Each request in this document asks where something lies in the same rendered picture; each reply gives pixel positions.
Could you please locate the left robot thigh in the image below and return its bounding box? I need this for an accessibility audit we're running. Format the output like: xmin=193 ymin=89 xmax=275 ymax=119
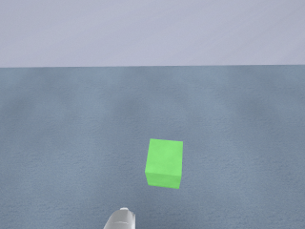
xmin=104 ymin=209 xmax=135 ymax=229

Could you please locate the carton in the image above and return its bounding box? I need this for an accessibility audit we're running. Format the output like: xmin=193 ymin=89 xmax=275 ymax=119
xmin=145 ymin=138 xmax=183 ymax=189

